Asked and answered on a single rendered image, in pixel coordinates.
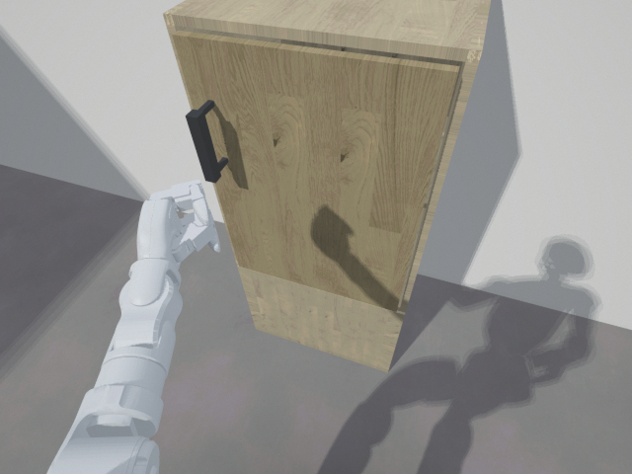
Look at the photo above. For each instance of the left robot upper arm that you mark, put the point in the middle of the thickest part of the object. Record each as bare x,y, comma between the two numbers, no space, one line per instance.
109,455

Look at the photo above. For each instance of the left robot hand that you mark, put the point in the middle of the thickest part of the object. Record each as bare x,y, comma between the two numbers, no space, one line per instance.
159,225

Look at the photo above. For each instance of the left robot forearm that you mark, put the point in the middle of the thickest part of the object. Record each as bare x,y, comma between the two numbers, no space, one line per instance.
126,399

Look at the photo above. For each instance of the cupboard door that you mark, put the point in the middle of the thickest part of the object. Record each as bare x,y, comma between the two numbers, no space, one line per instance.
330,157

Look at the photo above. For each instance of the handle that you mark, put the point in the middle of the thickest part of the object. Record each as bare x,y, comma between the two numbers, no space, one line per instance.
202,140

